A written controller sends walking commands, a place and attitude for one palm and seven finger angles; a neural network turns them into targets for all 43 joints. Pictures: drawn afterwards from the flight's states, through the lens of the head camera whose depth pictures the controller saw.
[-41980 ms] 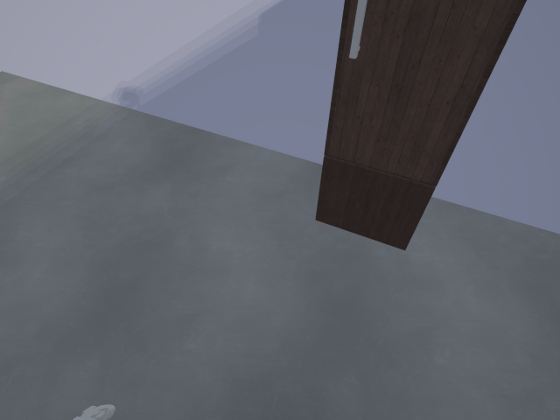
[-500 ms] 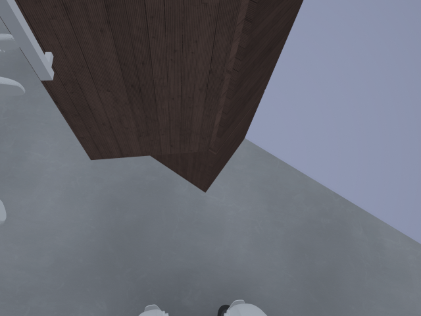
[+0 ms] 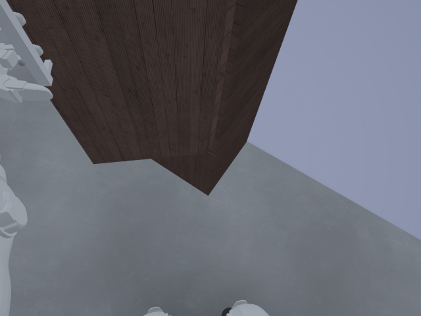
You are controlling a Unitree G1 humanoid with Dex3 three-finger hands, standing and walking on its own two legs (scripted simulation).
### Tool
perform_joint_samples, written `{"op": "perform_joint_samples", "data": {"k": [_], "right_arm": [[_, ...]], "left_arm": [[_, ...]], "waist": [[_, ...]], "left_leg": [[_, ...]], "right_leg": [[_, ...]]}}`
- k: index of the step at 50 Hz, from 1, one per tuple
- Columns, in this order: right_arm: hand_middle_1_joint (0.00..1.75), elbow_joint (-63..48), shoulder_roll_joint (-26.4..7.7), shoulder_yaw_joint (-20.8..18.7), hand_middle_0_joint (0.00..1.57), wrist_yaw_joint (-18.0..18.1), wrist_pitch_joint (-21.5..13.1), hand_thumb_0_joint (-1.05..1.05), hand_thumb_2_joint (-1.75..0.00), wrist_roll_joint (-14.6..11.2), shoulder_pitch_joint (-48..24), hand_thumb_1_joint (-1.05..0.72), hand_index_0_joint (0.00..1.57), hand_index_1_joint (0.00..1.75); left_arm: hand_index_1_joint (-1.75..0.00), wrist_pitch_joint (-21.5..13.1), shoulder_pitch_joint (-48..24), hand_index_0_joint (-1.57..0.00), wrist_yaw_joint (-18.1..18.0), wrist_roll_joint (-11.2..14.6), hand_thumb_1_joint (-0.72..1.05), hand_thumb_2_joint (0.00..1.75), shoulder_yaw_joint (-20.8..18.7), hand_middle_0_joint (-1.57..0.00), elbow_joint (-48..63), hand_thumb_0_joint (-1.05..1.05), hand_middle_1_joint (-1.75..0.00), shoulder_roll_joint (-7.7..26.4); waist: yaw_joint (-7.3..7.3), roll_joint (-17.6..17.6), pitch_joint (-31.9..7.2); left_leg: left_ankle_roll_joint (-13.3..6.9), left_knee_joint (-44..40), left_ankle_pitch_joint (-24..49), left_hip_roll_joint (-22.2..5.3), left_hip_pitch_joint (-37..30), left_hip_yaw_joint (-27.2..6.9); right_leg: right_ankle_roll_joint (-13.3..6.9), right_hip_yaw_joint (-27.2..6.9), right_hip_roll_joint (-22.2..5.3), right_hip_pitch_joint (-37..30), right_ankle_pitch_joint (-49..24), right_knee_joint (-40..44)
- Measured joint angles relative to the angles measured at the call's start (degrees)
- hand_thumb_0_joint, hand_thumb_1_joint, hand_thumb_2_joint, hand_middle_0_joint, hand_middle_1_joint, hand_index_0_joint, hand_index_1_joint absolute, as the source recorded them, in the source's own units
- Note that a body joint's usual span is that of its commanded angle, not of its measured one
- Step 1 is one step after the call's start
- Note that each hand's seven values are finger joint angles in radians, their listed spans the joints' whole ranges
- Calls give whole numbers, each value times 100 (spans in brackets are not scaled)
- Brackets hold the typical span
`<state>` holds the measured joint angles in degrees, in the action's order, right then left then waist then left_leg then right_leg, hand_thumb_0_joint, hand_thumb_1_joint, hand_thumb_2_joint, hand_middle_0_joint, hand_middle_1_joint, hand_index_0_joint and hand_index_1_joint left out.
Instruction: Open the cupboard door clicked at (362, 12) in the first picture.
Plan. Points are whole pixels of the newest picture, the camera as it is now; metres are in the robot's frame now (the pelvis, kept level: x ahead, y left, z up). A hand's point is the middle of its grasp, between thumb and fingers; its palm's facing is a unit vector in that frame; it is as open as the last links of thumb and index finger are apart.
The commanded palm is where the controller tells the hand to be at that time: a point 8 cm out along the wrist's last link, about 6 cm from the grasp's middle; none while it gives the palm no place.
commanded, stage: slide the fingers in behind the handle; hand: left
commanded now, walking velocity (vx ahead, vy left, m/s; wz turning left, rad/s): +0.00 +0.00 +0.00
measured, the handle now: (26, 39) +0.57 +0.27 +0.16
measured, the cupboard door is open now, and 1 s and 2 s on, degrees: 42 42 44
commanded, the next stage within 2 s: close the thumb around the handle in 0.82 s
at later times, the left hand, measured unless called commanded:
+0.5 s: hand (38, 61) +0.52 +0.24 +0.16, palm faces +0.02 -1.00 +0.02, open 14.0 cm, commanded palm +0.51 +0.28 +0.15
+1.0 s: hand (40, 62) +0.52 +0.24 +0.15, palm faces +0.06 -1.00 +0.01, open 13.9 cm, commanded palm +0.50 +0.28 +0.15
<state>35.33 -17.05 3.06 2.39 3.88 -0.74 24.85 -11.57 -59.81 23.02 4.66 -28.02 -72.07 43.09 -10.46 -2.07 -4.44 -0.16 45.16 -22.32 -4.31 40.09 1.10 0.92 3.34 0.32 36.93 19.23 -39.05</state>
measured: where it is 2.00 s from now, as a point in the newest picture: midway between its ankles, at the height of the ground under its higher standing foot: outside the picture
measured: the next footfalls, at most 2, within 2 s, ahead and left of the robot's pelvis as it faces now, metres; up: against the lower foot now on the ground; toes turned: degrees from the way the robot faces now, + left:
none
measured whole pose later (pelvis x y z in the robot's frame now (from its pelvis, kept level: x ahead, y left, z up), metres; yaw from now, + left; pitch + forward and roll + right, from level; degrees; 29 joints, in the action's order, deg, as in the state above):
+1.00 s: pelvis +0.00 +0.00 +0.00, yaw +0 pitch +17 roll -3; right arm 36.7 -16.5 2.5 1.8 2.8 -0.1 25.4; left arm -11.3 -60.1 18.4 4.4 -26.3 -72.0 38.6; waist -10.4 -2.4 -4.8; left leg -0.5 44.8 -22.6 -3.8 39.2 1.4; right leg 1.3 3.0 -0.1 36.2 19.5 -38.8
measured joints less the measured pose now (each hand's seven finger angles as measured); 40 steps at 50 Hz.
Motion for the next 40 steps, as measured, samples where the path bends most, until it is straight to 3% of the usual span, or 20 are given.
{"op": "perform_joint_samples", "data": {"k": [10, 15, 25, 33, 40], "right_arm": [[30, 91, -73, -7, 20, 50, -21, 0, -89, -21, 120, -90, 20, 30], [30, 74, -48, -5, 20, 58, -81, 0, -89, -3, 144, -90, 20, 30], [30, 173, 8, -40, 20, 15, -88, 0, -89, 30, 257, -90, 20, 30], [30, 121, 81, -30, 20, -34, -143, 0, -89, 80, 179, -90, 20, 30], [30, 139, 112, -34, 20, -83, -113, 0, -89, 76, 132, -90, 20, 30]], "left_arm": [[-120, 144, -170, -30, -72, -35, -50, 30, 39, -30, -278, -1, -120, 27], [-120, 34, -211, -30, -159, -124, -50, 30, -53, -30, -249, -1, -120, 116], [-120, 84, -151, -30, -158, 3, -50, 30, 180, -30, -99, -1, -119, -185], [-123, 41, -194, -34, -395, -120, -50, 30, 171, -32, -87, -1, -121, -285], [-121, 7, 0, -32, -416, 7, -50, 30, 127, -31, 62, -1, -120, -458]], "waist": [[-101, 0, 46], [-164, 39, 79], [-86, -3, -34], [-64, -13, -30], [-3, -14, -85]], "left_leg": [[8, -57, 74, -7, 3, 3], [8, -51, 95, -21, 76, 25], [-26, -64, 47, 16, 31, 30], [-50, -32, 11, 56, 34, 35], [-48, -49, -27, 43, -72, 63]], "right_leg": [[-17, -6, 11, 20, -59, 27], [-19, -30, 24, 103, -93, 26], [22, -36, -10, 30, -70, 88], [51, -42, -49, 35, -24, 42], [53, -71, -36, -55, 3, 54]]}}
